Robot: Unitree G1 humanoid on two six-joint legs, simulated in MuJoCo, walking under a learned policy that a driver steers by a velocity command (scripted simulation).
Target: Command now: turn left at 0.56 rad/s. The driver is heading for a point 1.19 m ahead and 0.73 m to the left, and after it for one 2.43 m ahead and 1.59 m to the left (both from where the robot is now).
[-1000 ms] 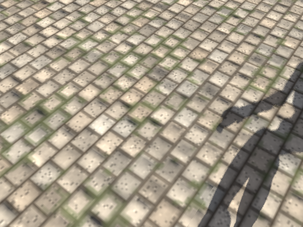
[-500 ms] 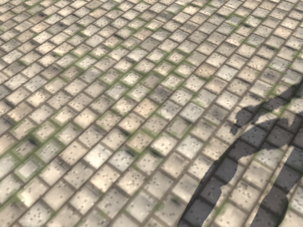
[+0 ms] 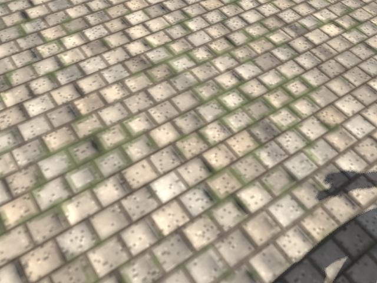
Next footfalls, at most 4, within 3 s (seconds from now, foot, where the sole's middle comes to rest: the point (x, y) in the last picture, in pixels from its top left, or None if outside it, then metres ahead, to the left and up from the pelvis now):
0.18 right None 0.08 -0.15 -0.78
0.60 left None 0.01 0.11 -0.78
1.06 right None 0.14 -0.07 -0.78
1.38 left None -0.05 0.12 -0.78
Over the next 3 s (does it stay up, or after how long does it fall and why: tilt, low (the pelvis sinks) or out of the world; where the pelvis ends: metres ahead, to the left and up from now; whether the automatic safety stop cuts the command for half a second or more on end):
stays up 0.60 0.45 0.01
